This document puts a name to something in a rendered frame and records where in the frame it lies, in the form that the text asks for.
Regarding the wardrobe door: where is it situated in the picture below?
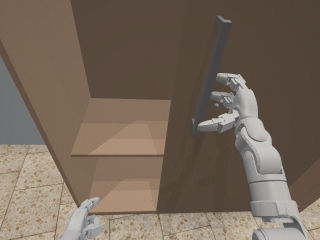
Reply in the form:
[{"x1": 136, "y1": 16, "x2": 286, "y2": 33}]
[
  {"x1": 156, "y1": 0, "x2": 320, "y2": 214},
  {"x1": 288, "y1": 158, "x2": 320, "y2": 203}
]

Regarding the robot left forearm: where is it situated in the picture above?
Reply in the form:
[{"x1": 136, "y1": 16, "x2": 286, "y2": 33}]
[{"x1": 58, "y1": 229, "x2": 83, "y2": 240}]

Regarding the robot right upper arm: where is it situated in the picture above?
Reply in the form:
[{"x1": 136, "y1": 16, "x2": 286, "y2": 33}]
[{"x1": 252, "y1": 227, "x2": 307, "y2": 240}]

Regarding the robot right forearm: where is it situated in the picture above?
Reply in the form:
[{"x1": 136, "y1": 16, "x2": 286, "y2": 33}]
[{"x1": 234, "y1": 117, "x2": 309, "y2": 240}]

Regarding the handle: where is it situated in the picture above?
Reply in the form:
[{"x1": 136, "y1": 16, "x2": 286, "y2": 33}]
[{"x1": 191, "y1": 15, "x2": 232, "y2": 136}]

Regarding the robot right hand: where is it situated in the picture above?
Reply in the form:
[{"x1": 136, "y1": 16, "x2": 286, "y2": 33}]
[{"x1": 197, "y1": 73, "x2": 258, "y2": 133}]

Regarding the robot left hand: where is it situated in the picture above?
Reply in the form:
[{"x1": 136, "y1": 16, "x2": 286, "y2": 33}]
[{"x1": 65, "y1": 197, "x2": 102, "y2": 240}]

